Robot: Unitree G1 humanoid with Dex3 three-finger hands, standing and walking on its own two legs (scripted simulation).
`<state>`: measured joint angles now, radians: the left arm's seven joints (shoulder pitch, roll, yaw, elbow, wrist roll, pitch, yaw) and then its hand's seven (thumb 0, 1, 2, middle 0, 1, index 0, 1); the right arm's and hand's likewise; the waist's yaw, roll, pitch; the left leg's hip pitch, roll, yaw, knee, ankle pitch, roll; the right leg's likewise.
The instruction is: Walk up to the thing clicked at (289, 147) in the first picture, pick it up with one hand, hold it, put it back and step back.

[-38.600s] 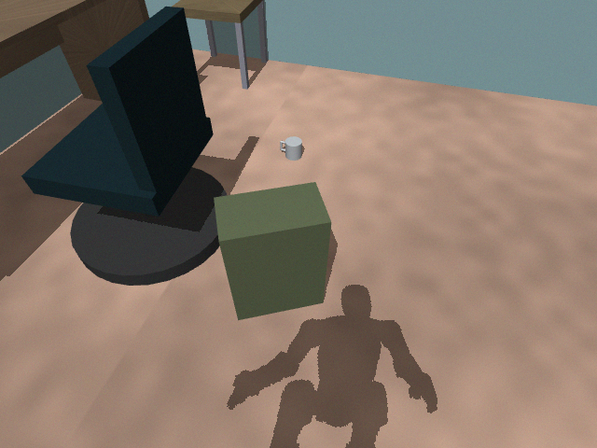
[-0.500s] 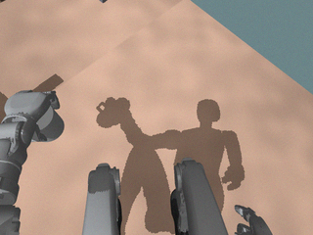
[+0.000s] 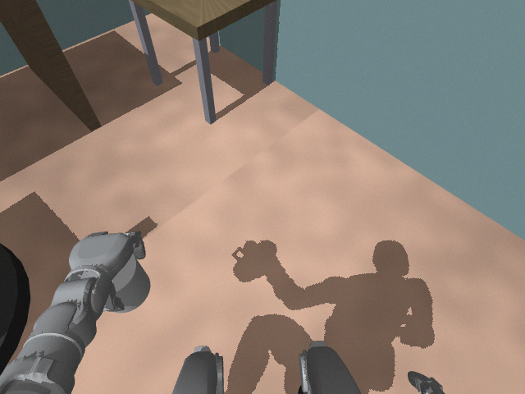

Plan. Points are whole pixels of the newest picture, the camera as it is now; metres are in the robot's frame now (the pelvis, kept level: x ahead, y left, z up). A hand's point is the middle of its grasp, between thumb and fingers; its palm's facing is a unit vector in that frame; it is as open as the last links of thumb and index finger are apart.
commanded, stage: lift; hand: left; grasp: from above
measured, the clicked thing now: (112, 274) +0.36 +0.26 -0.12
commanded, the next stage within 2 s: hold in 0.42 s
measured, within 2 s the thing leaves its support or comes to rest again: neither
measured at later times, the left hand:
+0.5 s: hand (108, 250) +0.35 +0.22 +0.01, palm faces -0.46 -0.09 -0.88, open 10.8 cm
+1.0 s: hand (101, 228) +0.37 +0.22 +0.05, palm faces -0.47 -0.07 -0.88, open 10.8 cm
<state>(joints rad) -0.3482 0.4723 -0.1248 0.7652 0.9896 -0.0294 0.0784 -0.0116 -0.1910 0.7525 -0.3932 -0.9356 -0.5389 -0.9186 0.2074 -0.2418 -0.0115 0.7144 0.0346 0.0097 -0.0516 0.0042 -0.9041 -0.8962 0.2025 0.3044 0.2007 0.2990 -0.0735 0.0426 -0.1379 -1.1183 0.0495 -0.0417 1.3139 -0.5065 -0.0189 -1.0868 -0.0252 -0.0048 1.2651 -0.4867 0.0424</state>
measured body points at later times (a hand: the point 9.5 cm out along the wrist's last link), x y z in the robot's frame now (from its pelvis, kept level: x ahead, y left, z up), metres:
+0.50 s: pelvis +0.04 +0.00 +0.08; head +0.09 -0.01 +0.53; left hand +0.37 +0.23 +0.06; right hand +0.12 -0.27 -0.04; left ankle +0.07 +0.13 -0.61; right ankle +0.07 -0.15 -0.61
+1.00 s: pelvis +0.07 +0.00 +0.11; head +0.09 -0.02 +0.56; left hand +0.39 +0.22 +0.10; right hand +0.17 -0.27 -0.02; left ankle +0.07 +0.13 -0.61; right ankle +0.07 -0.15 -0.61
